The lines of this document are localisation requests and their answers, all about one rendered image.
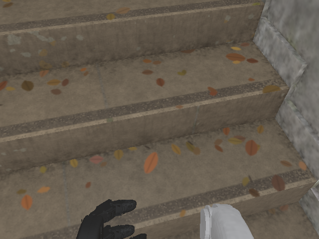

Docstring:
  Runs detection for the left robot hand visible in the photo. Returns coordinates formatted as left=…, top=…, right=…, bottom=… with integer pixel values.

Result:
left=76, top=199, right=147, bottom=239

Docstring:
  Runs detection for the robot right thigh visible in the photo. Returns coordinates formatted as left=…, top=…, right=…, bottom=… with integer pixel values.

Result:
left=199, top=203, right=254, bottom=239

